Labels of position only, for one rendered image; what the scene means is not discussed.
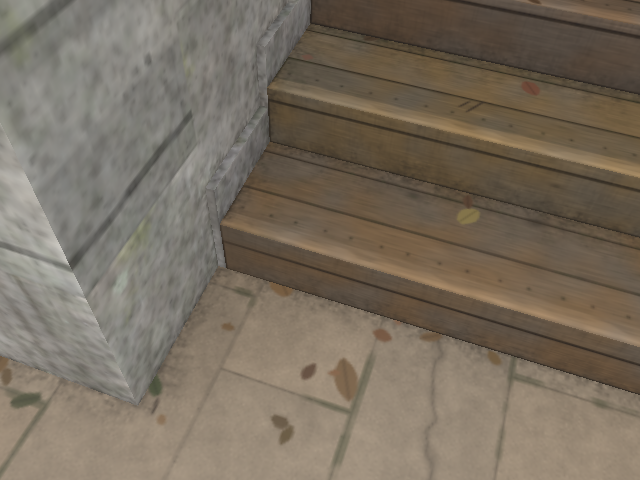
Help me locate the stairs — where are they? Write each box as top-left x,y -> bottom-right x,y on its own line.
220,0 -> 640,395

